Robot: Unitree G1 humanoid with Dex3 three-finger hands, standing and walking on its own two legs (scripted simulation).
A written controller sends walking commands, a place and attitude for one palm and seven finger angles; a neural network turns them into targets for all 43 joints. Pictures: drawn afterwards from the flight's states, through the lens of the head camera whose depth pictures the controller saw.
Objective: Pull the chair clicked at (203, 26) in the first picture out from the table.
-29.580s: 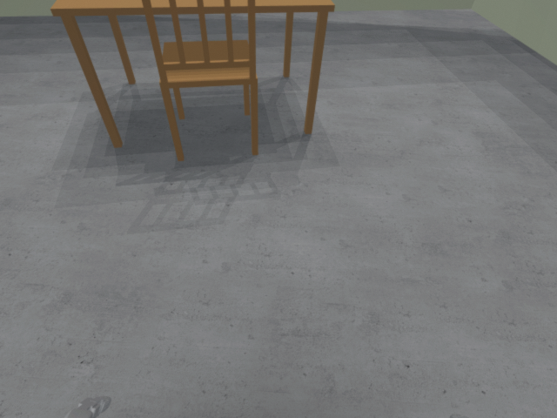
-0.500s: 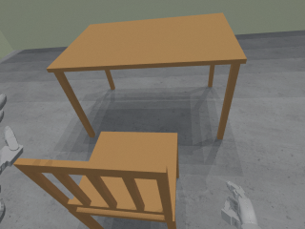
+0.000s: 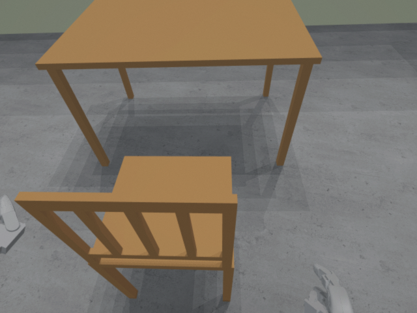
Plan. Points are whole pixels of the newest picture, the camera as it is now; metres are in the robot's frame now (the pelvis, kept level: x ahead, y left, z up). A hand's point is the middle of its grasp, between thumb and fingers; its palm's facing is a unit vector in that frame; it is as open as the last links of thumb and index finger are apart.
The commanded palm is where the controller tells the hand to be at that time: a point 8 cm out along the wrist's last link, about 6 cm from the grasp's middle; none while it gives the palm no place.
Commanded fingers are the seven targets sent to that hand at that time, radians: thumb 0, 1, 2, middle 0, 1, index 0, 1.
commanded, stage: step back with the hand held close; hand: left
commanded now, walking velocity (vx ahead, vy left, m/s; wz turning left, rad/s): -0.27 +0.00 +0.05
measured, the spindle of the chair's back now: (144, 233) +0.31 +0.19 -0.10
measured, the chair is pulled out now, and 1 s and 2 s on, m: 0.59 0.59 0.59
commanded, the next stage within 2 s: stop stepping back and stand still in 1.14 s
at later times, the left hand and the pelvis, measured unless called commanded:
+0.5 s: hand (13, 250) +0.17 +0.27 +0.16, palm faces +0.48 -0.74 -0.47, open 7.4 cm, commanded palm +0.10 +0.30 +0.18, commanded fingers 0.00 0.90 0.90 -0.20 -0.30 -0.20 -0.30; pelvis -0.03 +0.00 -0.01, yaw +2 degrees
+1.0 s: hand (37, 291) +0.12 +0.20 +0.17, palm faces +0.26 -0.76 -0.60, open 7.4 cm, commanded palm +0.05 +0.27 +0.18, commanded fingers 0.00 0.90 0.90 -0.20 -0.30 -0.20 -0.30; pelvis -0.09 -0.04 +0.00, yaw +0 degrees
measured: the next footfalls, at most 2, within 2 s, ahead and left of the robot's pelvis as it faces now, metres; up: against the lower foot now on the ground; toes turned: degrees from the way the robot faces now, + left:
right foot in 0.80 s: -0.07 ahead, -0.15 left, +0.00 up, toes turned -2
left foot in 1.12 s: -0.07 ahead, +0.10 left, +0.00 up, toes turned +3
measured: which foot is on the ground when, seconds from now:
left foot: down 0.00-0.92, up 0.94-1.00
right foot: down 0.00-0.60, up 0.62-0.78, down 0.80-1.00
